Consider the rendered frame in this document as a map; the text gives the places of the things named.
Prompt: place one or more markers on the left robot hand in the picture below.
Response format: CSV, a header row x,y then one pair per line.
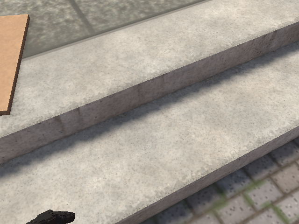
x,y
53,217

